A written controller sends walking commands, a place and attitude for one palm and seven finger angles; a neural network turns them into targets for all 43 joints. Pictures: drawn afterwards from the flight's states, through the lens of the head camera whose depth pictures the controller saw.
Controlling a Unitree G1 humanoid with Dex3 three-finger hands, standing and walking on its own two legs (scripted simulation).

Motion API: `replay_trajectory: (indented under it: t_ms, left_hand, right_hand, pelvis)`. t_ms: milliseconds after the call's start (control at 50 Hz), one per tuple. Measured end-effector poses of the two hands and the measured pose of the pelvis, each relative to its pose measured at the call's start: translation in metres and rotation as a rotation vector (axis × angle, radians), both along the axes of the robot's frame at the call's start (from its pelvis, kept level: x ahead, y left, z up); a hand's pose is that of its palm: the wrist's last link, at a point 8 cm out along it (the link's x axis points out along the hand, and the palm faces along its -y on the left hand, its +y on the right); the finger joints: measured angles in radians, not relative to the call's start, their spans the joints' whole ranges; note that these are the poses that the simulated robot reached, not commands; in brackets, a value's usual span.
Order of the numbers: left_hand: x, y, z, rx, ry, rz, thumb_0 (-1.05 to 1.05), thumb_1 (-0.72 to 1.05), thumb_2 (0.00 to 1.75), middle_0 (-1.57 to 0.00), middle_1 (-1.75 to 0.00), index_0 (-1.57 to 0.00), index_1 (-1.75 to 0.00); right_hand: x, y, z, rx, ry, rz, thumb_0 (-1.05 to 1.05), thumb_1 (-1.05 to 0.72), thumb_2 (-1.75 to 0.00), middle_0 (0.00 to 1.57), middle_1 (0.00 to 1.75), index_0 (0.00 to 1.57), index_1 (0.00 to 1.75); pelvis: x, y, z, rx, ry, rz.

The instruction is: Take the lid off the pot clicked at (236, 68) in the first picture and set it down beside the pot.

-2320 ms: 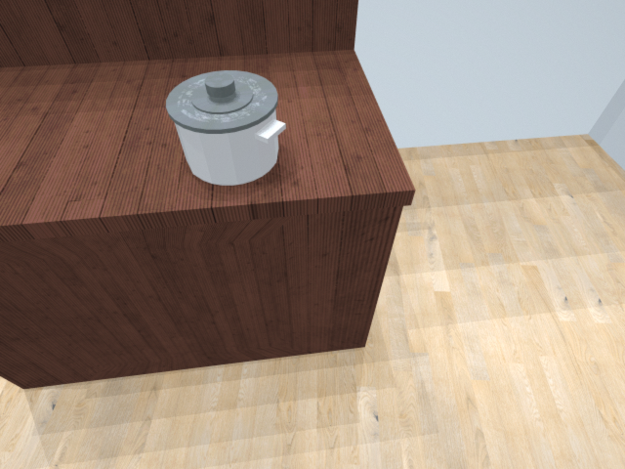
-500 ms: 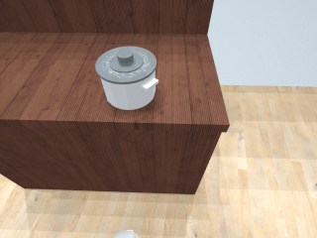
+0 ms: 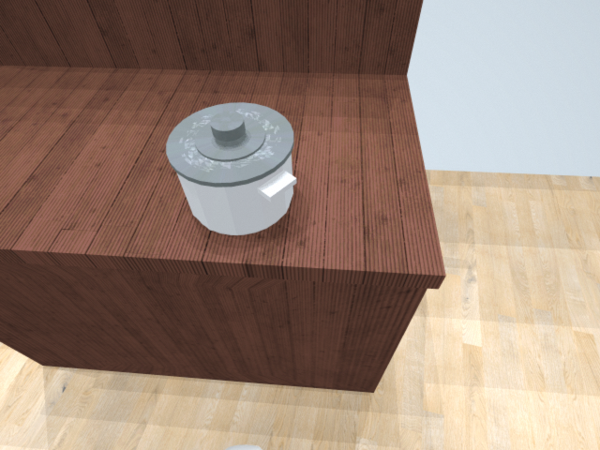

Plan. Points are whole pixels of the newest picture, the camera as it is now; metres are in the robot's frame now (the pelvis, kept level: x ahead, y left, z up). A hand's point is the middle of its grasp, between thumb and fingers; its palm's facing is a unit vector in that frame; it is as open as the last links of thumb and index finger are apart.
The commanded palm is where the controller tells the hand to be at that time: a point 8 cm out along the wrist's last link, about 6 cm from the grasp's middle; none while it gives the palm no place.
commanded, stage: come to a stop and stand still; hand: left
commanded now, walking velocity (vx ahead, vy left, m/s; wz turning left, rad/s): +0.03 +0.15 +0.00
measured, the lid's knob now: (228, 126) +0.51 +0.15 +0.15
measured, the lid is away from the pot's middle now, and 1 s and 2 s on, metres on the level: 0.00 0.00 0.00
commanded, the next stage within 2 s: look again from close up in 0.54 s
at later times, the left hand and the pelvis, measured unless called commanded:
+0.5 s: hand out of the picture +0.02 +0.23 -0.16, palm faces +0.04 -0.97 -0.24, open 7.4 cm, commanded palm none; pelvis -0.02 +0.02 +0.01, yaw +0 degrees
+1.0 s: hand out of the picture +0.00 +0.21 -0.16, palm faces +0.00 -0.98 -0.22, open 7.4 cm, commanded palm none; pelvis -0.03 +0.03 +0.01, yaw -1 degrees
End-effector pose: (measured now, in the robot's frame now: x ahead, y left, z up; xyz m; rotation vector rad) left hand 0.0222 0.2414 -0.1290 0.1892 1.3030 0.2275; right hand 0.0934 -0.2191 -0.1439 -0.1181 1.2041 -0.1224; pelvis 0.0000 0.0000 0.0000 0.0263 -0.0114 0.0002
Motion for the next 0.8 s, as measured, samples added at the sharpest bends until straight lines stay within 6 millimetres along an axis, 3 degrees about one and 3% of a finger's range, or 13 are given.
replay_trajectory:
  t_ms: [100, 200, 320, 460, 700, 800]
  left_hand:
    - [0.007, -0.002, 0.010, 0.008, -0.027, -0.010, 0.00, 0.90, 0.90, -0.20, -0.30, -0.20, -0.30]
    - [0.004, 0.006, 0.011, 0.003, -0.030, -0.019, 0.00, 0.90, 0.90, -0.20, -0.30, -0.20, -0.30]
    - [-0.004, 0.029, -0.007, -0.025, -0.006, -0.020, 0.00, 0.90, 0.90, -0.20, -0.30, -0.20, -0.30]
    - [-0.009, 0.034, -0.002, -0.032, 0.007, -0.018, 0.00, 0.90, 0.90, -0.20, -0.30, -0.20, -0.30]
    - [-0.036, 0.009, 0.001, -0.041, 0.043, -0.048, 0.00, 0.90, 0.90, -0.20, -0.30, -0.20, -0.30]
    - [-0.040, 0.009, -0.002, -0.047, 0.036, -0.055, 0.00, 0.91, 0.90, -0.20, -0.30, -0.20, -0.30]
  right_hand:
    - [-0.020, -0.025, 0.006, -0.047, 0.052, -0.019, 0.00, -0.91, -0.90, 0.21, 0.30, 0.20, 0.29]
    - [-0.039, -0.032, 0.016, -0.088, 0.080, -0.024, 0.01, -0.91, -0.90, 0.20, 0.30, 0.20, 0.29]
    - [-0.064, -0.014, 0.019, -0.120, 0.074, -0.019, 0.01, -0.91, -0.90, 0.20, 0.30, 0.19, 0.29]
    - [-0.090, 0.020, 0.018, -0.055, 0.138, -0.002, 0.01, -0.91, -0.90, 0.20, 0.30, 0.20, 0.29]
    - [-0.106, 0.015, 0.007, -0.024, 0.136, -0.031, 0.01, -0.92, -0.90, 0.21, 0.30, 0.20, 0.30]
    - [-0.105, 0.017, 0.003, -0.021, 0.101, -0.026, 0.01, -0.92, -0.90, 0.20, 0.30, 0.20, 0.29]
  pelvis:
    - [-0.003, -0.002, 0.007, 0.006, 0.008, -0.005]
    - [-0.010, 0.004, 0.011, 0.011, 0.015, -0.010]
    - [-0.019, 0.022, 0.003, -0.013, 0.013, -0.006]
    - [-0.022, 0.026, 0.011, -0.007, 0.023, -0.003]
    - [-0.030, 0.024, 0.011, -0.029, 0.017, -0.018]
    - [-0.030, 0.028, 0.005, -0.029, 0.014, -0.015]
